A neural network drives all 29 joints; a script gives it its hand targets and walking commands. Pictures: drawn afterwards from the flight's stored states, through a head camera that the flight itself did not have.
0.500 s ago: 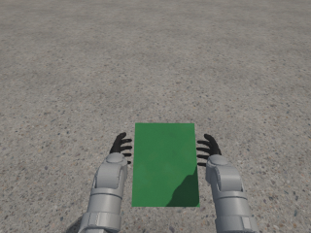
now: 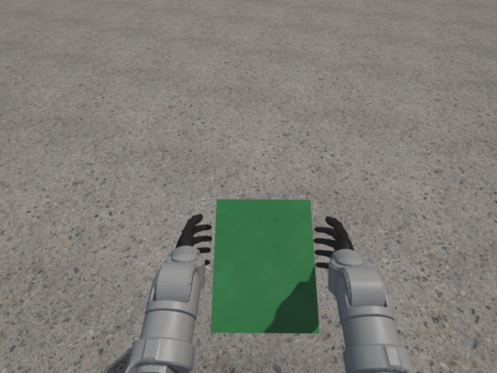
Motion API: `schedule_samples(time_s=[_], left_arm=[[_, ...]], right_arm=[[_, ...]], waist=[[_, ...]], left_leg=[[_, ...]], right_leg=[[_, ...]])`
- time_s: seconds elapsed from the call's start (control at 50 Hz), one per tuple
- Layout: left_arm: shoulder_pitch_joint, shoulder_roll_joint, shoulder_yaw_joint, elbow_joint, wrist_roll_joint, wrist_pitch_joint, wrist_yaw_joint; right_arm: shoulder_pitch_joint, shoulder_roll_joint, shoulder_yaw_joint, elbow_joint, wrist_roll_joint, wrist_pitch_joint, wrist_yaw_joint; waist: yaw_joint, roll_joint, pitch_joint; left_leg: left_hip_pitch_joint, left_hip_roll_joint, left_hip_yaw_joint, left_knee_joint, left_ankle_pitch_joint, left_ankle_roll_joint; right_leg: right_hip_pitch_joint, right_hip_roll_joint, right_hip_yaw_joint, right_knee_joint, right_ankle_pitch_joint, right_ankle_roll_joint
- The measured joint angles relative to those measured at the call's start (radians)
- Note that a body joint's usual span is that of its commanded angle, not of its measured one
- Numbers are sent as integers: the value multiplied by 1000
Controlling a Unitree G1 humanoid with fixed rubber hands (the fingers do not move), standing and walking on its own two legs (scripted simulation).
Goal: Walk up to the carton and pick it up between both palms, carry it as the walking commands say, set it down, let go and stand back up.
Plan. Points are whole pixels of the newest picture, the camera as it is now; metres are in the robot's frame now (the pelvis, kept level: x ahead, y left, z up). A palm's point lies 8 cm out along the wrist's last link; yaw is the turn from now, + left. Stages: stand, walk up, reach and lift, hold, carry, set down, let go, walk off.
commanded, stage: carry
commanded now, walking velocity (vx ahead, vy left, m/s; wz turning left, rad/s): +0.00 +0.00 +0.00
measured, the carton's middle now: (261, 266) +0.35 +0.00 -0.06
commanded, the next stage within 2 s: none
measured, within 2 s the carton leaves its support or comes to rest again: neither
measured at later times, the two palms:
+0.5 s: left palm (134, 270) +0.25 +0.19 +0.08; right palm (303, 256) +0.28 -0.06 +0.08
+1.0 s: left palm out of the picture +0.12 +0.31 +0.09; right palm (208, 286) +0.22 +0.08 +0.09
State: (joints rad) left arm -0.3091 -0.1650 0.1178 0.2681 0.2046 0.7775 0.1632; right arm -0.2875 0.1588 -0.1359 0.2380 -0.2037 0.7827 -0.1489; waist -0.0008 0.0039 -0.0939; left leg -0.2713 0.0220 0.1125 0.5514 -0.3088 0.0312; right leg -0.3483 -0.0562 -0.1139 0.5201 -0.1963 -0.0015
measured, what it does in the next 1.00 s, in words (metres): walks backwards, turning left: right foot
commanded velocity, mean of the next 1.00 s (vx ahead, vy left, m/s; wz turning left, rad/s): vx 0.00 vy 0.18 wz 0.54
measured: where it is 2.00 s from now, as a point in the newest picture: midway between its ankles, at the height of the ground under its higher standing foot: outside the picture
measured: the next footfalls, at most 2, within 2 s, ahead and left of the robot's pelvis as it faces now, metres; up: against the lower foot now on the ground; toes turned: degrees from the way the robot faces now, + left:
right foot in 0.68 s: +0.02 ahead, -0.08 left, +0.00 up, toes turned +7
left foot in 1.04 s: -0.12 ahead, +0.25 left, +0.00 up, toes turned +34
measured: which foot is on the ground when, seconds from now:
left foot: down 0.00-0.68, up 0.70-1.00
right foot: down 0.00-0.38, up 0.40-0.66, down 0.68-1.00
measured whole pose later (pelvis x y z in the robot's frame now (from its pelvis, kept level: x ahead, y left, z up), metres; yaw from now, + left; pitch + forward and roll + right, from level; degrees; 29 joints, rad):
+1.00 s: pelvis -0.10 +0.08 +0.00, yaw +26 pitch +3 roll +3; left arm -0.27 -0.16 0.03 -0.29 0.07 1.15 0.28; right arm -0.30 0.16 -0.05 -0.30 -0.08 1.17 -0.28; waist -0.04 -0.04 0.01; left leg -0.42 0.04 0.10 0.69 -0.39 -0.04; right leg -0.36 -0.31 -0.20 0.60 -0.25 0.12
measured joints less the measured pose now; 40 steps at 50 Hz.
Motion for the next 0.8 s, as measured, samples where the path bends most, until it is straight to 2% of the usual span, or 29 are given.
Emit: schedule_samples(time_s=[0.14, 0.22, 0.26, 0.34, 0.4, 0.42, 0.46, 0.52, 0.58, 0.64, 0.66, 0.68, 0.7, 0.72, 0.76, 0.8], left_arm=[[3, 1, -5, -7, -6, 3, 5], [34, 9, -62, -209, -83, 91, 48], [37, 9, -84, -294, -92, 133, 63], [24, 5, -101, -369, -85, 226, 89], [34, 8, -102, -416, -90, 294, 104], [40, 10, -98, -429, -94, 309, 108], [49, 12, -85, -448, -104, 329, 117], [49, 12, -81, -474, -132, 355, 128], [46, 11, -93, -504, -153, 368, 130], [42, 10, -100, -527, -161, 370, 131], [39, 9, -100, -531, -162, 370, 129], [34, 8, -100, -531, -160, 369, 127], [30, 6, -102, -522, -156, 364, 124], [28, 5, -107, -509, -152, 362, 121], [33, 7, -109, -492, -146, 365, 119], [46, 10, -103, -497, -142, 374, 117]], right_arm=[[4, -1, 4, -10, 5, 4, -5], [43, -10, 41, -228, 74, 98, -47], [48, -11, 54, -315, 83, 138, -60], [39, -9, 64, -389, 90, 225, -77], [36, -8, 77, -418, 103, 288, -86], [34, -7, 85, -422, 105, 305, -89], [29, -6, 102, -430, 108, 330, -94], [37, -7, 108, -461, 113, 357, -104], [39, -8, 97, -500, 114, 371, -116], [32, -6, 91, -528, 112, 378, -125], [29, -5, 90, -536, 111, 382, -128], [25, -5, 88, -544, 111, 386, -131], [25, -6, 84, -546, 109, 384, -131], [32, -7, 82, -546, 108, 381, -130], [44, -9, 82, -542, 117, 388, -129], [44, -10, 88, -536, 129, 399, -126]], waist=[[0, 1, 2], [-10, 6, 29], [-16, 9, 30], [-23, -11, 19], [-27, -33, 6], [-28, -27, 2], [-22, -6, 9], [-6, 16, 31], [5, 32, 52], [6, 48, 63], [5, 53, 62], [7, 58, 60], [7, 73, 63], [2, 74, 65], [-13, 56, 78], [-25, 34, 89]], left_leg=[[-1, -1, 1, 2, -1, 2], [-31, -12, -17, 29, -5, 7], [-60, -19, -30, 59, -13, 12], [-88, -52, -39, 87, -17, 28], [-97, -92, -37, 75, -3, 53], [-107, -97, -41, 80, -3, 58], [-121, -94, -50, 87, -1, 66], [-140, -92, -71, 78, 21, 70], [-167, -102, -96, 74, 46, 71], [-201, -118, -117, 83, 64, 70], [-215, -126, -124, 94, 66, 69], [-234, -134, -128, 114, 64, 67], [-254, -129, -129, 157, 44, 58], [-283, -122, -114, 245, -34, 40], [-335, -96, -76, 456, -137, 1], [-354, -57, -58, 563, -141, -31]], right_leg=[[0, -3, -1, 1, 0, 3], [-19, -19, -18, 26, -11, 9], [-39, -31, -31, 52, -22, 13], [-68, -75, -44, 107, -47, 27], [-93, -120, -36, 153, -68, 56], [-111, -119, -23, 203, -139, 71], [-156, -85, 21, 346, -292, 91], [-196, -30, 53, 477, -348, 95], [-188, 5, 50, 444, -328, 90], [-140, 31, 45, 310, -291, 75], [-110, 33, 40, 236, -254, 64], [-80, 29, 31, 152, -162, 42], [-79, 29, 16, 138, -98, 16], [-81, 18, 2, 146, -93, 0], [-59, -17, -22, 134, -110, -7], [-32, -55, -35, 96, -100, 6]])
